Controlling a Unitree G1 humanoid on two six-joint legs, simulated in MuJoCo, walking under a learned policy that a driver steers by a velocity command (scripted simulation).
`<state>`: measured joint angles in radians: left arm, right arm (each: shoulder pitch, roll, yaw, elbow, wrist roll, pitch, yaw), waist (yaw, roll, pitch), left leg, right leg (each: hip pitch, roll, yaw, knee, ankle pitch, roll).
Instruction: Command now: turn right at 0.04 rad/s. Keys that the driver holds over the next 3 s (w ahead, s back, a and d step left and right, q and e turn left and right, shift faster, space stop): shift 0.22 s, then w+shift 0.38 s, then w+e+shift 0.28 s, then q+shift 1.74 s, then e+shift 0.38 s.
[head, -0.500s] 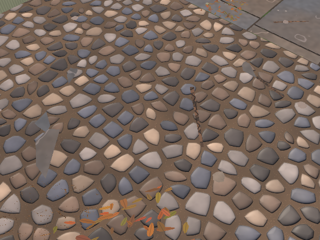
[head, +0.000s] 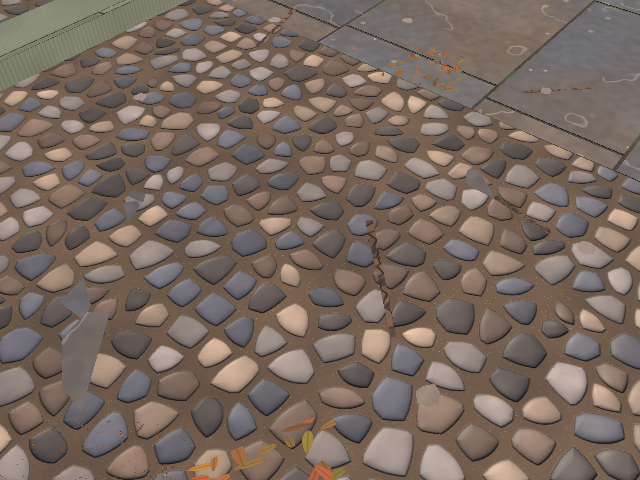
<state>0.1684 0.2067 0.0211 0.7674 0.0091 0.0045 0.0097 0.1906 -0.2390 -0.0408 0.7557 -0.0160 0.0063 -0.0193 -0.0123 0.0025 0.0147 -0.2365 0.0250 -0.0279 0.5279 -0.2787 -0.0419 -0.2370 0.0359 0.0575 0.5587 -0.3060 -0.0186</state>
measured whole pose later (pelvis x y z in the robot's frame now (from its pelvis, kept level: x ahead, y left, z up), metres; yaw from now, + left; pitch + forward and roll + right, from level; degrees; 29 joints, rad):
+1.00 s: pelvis +0.38 -0.03 -0.02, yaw -11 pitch +1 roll -2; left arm 0.14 0.26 0.05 0.82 0.03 -0.05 -0.03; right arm 0.38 -0.21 -0.03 0.93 0.02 -0.09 -0.02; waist -0.04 0.02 0.06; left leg -0.27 0.06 -0.01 1.37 -0.33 0.03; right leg -0.41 0.13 -0.14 0.63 -0.24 -0.16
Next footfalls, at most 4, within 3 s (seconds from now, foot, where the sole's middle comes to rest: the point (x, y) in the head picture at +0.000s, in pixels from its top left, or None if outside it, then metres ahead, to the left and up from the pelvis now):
0.90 right None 0.46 -0.08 -0.77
1.30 left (345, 373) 0.77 -0.03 -0.77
1.72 right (424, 343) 0.85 -0.22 -0.77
2.22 left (344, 419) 0.66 -0.02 -0.77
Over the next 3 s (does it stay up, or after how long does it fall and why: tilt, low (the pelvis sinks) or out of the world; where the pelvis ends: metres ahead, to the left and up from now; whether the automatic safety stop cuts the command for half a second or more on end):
stays up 0.74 -0.10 0.00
